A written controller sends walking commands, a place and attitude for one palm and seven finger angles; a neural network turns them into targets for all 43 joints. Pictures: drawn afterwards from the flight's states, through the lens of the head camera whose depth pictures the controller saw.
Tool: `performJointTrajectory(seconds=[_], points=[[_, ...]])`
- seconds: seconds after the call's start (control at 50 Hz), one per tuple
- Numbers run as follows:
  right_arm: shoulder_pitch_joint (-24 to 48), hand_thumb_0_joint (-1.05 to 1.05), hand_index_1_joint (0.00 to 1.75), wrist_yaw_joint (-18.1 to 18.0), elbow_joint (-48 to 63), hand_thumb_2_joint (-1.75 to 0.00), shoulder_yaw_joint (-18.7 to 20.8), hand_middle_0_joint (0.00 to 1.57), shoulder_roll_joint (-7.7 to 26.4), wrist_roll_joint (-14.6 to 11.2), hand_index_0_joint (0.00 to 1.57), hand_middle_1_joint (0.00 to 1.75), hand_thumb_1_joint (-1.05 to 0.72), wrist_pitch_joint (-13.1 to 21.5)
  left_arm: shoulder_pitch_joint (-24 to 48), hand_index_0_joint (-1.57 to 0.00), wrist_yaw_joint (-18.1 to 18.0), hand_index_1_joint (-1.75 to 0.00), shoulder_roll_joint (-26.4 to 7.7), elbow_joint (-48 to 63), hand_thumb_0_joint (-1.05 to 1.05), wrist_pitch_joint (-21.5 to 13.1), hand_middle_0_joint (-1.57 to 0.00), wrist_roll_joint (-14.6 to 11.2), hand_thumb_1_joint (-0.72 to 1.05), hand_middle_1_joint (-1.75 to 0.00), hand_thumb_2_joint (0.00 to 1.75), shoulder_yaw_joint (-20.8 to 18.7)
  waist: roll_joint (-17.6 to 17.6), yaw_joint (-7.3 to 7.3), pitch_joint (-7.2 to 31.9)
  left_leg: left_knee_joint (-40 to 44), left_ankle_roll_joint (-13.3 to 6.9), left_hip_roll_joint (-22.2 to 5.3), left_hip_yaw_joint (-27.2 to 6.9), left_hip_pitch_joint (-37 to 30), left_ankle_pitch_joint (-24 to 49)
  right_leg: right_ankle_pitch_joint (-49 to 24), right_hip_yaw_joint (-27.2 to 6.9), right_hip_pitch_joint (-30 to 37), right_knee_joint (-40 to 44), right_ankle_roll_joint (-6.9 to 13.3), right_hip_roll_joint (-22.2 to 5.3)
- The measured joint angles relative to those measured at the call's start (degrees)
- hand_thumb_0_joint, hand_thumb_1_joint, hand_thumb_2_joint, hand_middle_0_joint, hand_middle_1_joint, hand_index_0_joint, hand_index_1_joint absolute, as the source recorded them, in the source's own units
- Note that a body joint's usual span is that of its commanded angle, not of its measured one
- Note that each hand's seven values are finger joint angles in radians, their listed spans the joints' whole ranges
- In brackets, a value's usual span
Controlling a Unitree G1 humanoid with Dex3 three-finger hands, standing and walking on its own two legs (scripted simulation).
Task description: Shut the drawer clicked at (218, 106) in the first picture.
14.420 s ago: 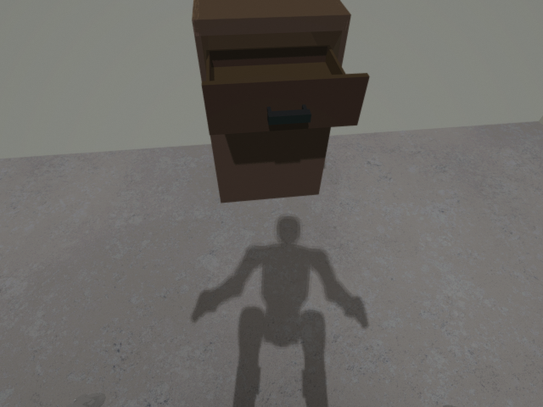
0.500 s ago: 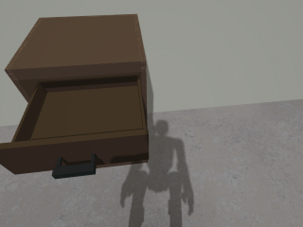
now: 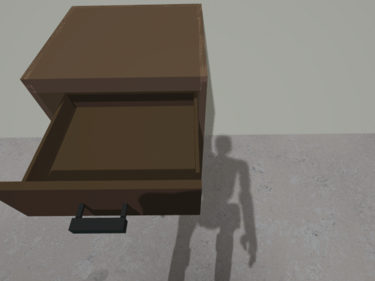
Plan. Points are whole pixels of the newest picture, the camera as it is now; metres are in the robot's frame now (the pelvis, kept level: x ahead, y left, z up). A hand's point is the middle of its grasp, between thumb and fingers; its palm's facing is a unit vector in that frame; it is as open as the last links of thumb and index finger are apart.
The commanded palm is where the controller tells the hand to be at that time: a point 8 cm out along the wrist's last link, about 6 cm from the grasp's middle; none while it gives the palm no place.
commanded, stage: come to a stop and stand still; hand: left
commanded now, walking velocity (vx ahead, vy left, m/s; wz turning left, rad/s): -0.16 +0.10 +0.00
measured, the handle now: (101, 216) +0.26 +0.21 -0.04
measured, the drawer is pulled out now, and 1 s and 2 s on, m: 0.30 0.30 0.30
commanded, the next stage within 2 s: look again from close up in 0.88 s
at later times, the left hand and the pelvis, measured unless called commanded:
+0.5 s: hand out of the picture +0.02 +0.25 -0.17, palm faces -0.02 -0.96 -0.28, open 7.4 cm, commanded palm none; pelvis +0.00 +0.04 +0.00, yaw -2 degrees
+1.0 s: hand out of the picture +0.08 +0.22 -0.16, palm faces -0.03 -0.97 -0.24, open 7.3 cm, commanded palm none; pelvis +0.03 +0.04 +0.01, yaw -2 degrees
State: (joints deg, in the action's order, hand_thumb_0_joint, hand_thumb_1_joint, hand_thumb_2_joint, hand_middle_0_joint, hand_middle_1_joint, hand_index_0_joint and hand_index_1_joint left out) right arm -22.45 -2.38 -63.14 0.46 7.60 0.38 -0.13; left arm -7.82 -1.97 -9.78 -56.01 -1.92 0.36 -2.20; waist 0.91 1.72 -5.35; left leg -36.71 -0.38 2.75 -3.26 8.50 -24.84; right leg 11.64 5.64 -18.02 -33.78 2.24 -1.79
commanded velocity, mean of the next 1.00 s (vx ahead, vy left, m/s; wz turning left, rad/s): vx -0.01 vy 0.01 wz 0.00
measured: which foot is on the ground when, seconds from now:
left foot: up 0.00-0.26, down 0.28-1.00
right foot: down 0.00-1.00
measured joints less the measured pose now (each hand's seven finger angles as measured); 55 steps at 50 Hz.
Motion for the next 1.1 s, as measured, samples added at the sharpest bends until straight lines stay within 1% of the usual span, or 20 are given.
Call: performJointTrajectory(seconds=[0.04,0.06,0.1,0.14,0.2,0.22,0.26,0.28,0.3,0.34,0.4,0.48,0.62,0.7,0.78,0.98,1.1], points=[[2.25,0.00,0.30,-0.30,0.13,-0.90,1.19,0.20,1.05,-0.24,0.20,0.30,-0.91,-1.18,0.99,-0.20,-0.64,-0.30,0.50,0.22,0.00,-0.31,-0.20,0.27,0.91,-0.30,0.90,0.29,1.06,0.40,-0.47,-10.96,0.96,-0.51,0.73,4.52,-5.98,4.05,1.07,1.15,-0.41,0.68,-0.01],[3.76,0.00,0.30,-0.37,0.30,-0.90,1.67,0.20,1.52,-0.24,0.20,0.30,-0.91,-1.70,1.28,-0.20,-0.88,-0.30,0.64,0.32,0.00,-0.09,-0.20,0.46,0.91,-0.30,0.90,0.46,1.19,0.43,-0.71,-14.78,1.38,-0.91,1.56,6.47,-7.54,4.63,1.16,1.65,0.02,0.75,-0.06],[6.84,0.00,0.30,-0.21,1.15,-0.90,2.33,0.20,2.25,-0.22,0.20,0.30,-0.91,-2.20,1.64,-0.20,-1.10,-0.30,0.73,0.39,0.00,0.73,-0.20,0.91,0.91,-0.30,0.90,0.69,0.77,0.35,-1.19,-17.79,2.09,-1.77,3.26,9.22,-8.29,3.99,0.77,2.34,1.33,0.45,-0.36],[9.45,0.00,0.30,0.20,2.53,-0.90,2.70,0.19,2.66,-0.16,0.20,0.30,-0.91,-2.09,1.69,-0.20,-1.03,-0.30,0.63,0.45,0.00,1.64,-0.20,1.25,0.91,-0.30,0.90,0.77,-0.06,0.18,-1.45,-16.46,2.58,-2.50,4.54,10.66,-6.84,2.96,0.14,2.47,2.32,0.27,-0.78],[12.05,0.00,0.30,0.83,4.53,-0.90,2.78,0.19,2.90,-0.08,0.20,0.30,-0.91,-1.50,1.21,-0.20,-0.74,-0.30,0.22,0.55,0.00,2.70,-0.20,1.54,0.91,-0.30,0.90,0.79,-1.33,-0.40,-1.53,-10.86,2.87,-3.28,5.63,10.49,-2.99,2.24,-0.71,2.19,2.67,-0.10,-1.23],[12.56,0.00,0.30,0.98,5.04,-0.90,2.70,0.19,2.90,-0.08,0.20,0.30,-0.91,-1.25,0.83,-0.20,-0.67,-0.30,0.03,0.58,0.00,2.96,-0.20,1.56,0.91,-0.30,0.90,0.78,-1.74,-0.66,-1.44,-7.73,2.88,-3.43,5.96,9.59,-1.01,2.22,-1.04,1.97,2.40,-0.30,-1.30],[12.90,0.00,0.30,1.21,5.81,-0.90,2.41,0.19,2.94,-0.05,0.20,0.30,-0.91,-0.62,-0.26,-0.20,-0.56,-0.30,-0.36,0.51,0.00,3.47,-0.20,1.36,0.91,-0.30,0.90,0.74,-2.19,-0.98,-1.00,1.15,2.72,-3.80,6.74,6.29,5.51,2.69,-1.55,1.27,0.95,-0.87,-1.16],[12.58,0.00,0.30,1.30,6.19,-0.90,2.24,0.19,3.22,0.03,0.20,0.30,-0.91,-0.18,-0.93,-0.20,-0.50,-0.30,-0.35,0.54,0.00,3.78,-0.20,1.20,0.91,-0.30,0.90,0.73,-1.60,-1.05,-0.46,5.50,2.04,-4.46,6.49,4.72,9.60,3.24,-1.38,0.58,-0.29,-1.20,-0.60],[12.63,0.00,0.30,1.19,6.31,-0.90,2.19,0.19,2.90,0.59,0.20,0.30,-0.91,-0.16,-1.16,-0.20,-0.36,-0.30,-0.96,0.31,0.00,3.83,-0.20,0.86,0.91,-0.30,0.90,1.15,-2.33,-1.25,-0.79,5.73,1.34,-4.12,6.83,4.34,10.45,4.06,-1.81,0.25,-1.81,-1.40,-0.95],[11.72,0.00,0.30,1.57,7.31,-0.90,2.16,0.19,2.62,1.16,0.20,0.30,-0.91,-0.82,-2.72,-0.20,0.01,-0.30,-1.75,0.43,0.00,4.09,-0.20,0.88,0.91,-0.30,0.90,1.72,-2.95,-2.02,0.25,3.55,0.57,-3.73,7.49,5.26,8.33,5.69,-2.82,-0.52,-3.26,-1.57,-1.18],[10.62,0.00,0.30,2.26,8.91,-0.90,1.88,0.19,3.34,1.22,0.20,0.30,-0.91,-1.92,-6.17,-0.20,0.31,-0.30,-1.97,0.68,0.00,3.79,-0.20,1.30,0.91,-0.30,0.90,2.36,-1.41,-2.64,2.61,1.24,0.02,-3.86,7.67,6.79,5.90,4.38,-3.08,-0.98,-2.75,-2.23,-1.07],[9.92,0.00,0.30,2.52,10.65,-0.90,1.37,0.19,3.66,1.12,0.20,0.30,-0.91,-1.74,-9.55,-0.20,0.13,-0.30,-2.41,0.02,0.00,3.65,-0.20,1.35,0.91,-0.30,0.90,2.33,0.02,-2.50,4.39,0.74,-0.77,-3.42,7.74,7.83,5.34,4.86,-3.21,-1.51,-2.33,-3.04,-1.48],[8.91,0.00,0.30,2.07,9.36,-0.90,0.54,0.20,3.56,0.70,0.20,0.30,-0.92,0.14,-10.44,-0.20,-0.08,-0.30,-2.64,-1.48,0.00,3.21,-0.20,0.87,0.91,-0.30,0.90,2.38,0.86,-2.81,4.30,4.43,-1.83,-2.24,8.29,5.84,6.25,3.87,-3.76,0.13,0.76,-4.27,-2.41],[9.09,0.00,0.30,1.99,7.33,-0.90,0.33,0.20,3.94,0.61,0.20,0.30,-0.92,0.31,-9.47,-0.20,-0.33,-0.30,-2.12,-1.79,0.00,2.61,-0.20,0.68,0.91,-0.30,0.90,2.51,0.93,-2.88,3.72,6.21,-1.87,-1.76,8.27,4.23,6.73,3.88,-3.73,1.45,1.78,-4.66,-2.81],[9.41,0.00,0.30,1.99,5.65,-0.90,0.23,0.20,3.97,0.58,0.20,0.30,-0.92,0.27,-8.07,-0.20,-0.42,-0.30,-1.41,-2.06,0.00,2.43,-0.20,0.66,0.91,-0.30,0.90,2.76,0.75,-2.59,3.38,7.37,-1.70,-1.66,8.20,3.10,6.93,4.08,-3.65,2.30,2.28,-4.59,-2.87],[9.48,0.00,0.30,1.71,2.83,-0.90,0.17,0.20,3.46,0.51,0.20,0.30,-0.91,0.67,-5.03,-0.20,-0.41,-0.30,0.13,-2.49,0.00,2.07,-0.20,0.65,0.91,-0.30,0.90,3.19,0.08,-1.63,2.72,9.44,-0.76,-2.29,8.09,1.28,7.34,4.35,-3.46,3.56,3.22,-3.80,-2.14],[9.05,0.00,0.30,1.54,1.60,-0.90,0.17,0.20,3.04,0.49,0.20,0.30,-0.91,0.74,-4.30,-0.20,-0.46,-0.30,0.09,-2.73,0.00,2.01,-0.20,0.61,0.91,-0.30,0.90,3.01,-0.08,-1.39,2.37,10.24,-0.08,-2.90,7.89,0.70,7.50,4.50,-3.19,3.96,3.61,-3.14,-1.52]])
